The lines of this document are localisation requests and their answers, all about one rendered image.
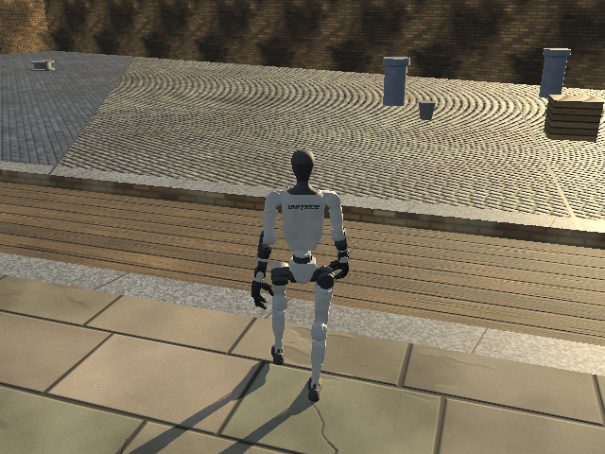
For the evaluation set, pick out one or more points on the robot left hand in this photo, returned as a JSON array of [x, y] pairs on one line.
[[255, 293]]

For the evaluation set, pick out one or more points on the humanoid robot torso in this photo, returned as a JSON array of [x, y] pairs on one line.
[[303, 217]]

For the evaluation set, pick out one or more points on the robot left upper arm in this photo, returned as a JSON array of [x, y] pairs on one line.
[[273, 200]]

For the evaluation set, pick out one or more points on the robot right upper arm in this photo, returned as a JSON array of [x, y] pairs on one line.
[[332, 200]]

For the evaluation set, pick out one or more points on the left robot forearm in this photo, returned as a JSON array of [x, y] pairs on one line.
[[262, 260]]

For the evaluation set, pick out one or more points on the robot right hand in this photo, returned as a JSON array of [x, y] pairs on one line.
[[336, 265]]

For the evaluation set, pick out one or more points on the humanoid robot head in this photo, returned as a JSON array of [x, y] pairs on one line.
[[303, 162]]

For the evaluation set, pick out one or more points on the right robot forearm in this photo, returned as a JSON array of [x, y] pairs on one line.
[[342, 249]]

